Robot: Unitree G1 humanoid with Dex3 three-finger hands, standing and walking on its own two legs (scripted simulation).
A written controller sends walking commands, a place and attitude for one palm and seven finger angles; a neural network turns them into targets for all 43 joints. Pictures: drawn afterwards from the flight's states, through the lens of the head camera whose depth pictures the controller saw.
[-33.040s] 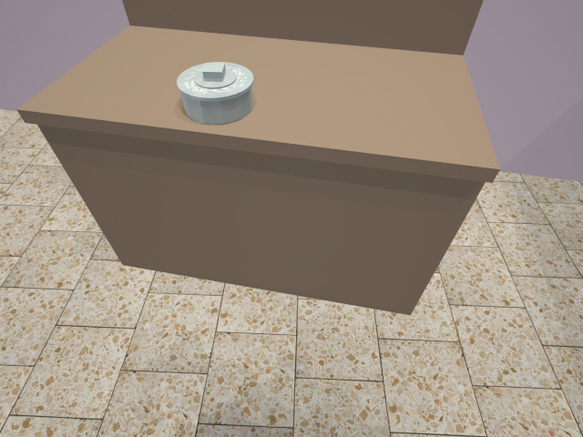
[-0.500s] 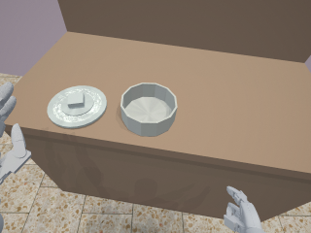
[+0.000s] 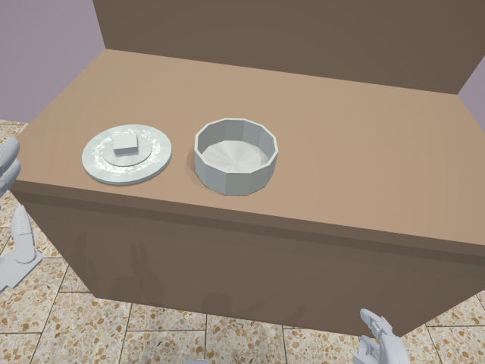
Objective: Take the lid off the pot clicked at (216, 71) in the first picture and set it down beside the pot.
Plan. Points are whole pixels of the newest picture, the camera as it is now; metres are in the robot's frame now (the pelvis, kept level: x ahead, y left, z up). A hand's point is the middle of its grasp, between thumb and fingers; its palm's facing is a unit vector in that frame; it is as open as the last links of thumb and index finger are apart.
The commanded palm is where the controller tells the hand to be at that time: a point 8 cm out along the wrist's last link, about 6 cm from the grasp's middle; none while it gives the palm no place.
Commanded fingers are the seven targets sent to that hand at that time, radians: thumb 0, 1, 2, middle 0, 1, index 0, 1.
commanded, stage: step back with the hand held close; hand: left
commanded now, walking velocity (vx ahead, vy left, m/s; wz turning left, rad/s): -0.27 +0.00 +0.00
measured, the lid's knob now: (126, 143) +0.54 +0.27 +0.04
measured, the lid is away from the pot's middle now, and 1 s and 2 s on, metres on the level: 0.24 0.24 0.24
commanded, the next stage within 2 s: stop stepping back and stand still in 0.60 s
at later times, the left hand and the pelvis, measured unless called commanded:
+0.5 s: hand out of the picture +0.12 +0.23 +0.20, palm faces +0.21 -0.90 -0.39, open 7.4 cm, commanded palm +0.07 +0.29 +0.22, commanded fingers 0.00 0.90 0.90 -0.20 -0.30 -0.20 -0.30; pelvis -0.08 +0.02 +0.00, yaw -4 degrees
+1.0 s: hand out of the picture -0.07 +0.28 +0.23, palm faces +0.29 -0.80 -0.53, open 7.4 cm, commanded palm -0.11 +0.34 +0.22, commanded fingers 0.00 0.90 0.90 -0.20 -0.30 -0.20 -0.30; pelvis -0.25 +0.07 +0.00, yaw -2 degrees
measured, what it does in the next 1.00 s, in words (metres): walks backwards: right foot, then left foot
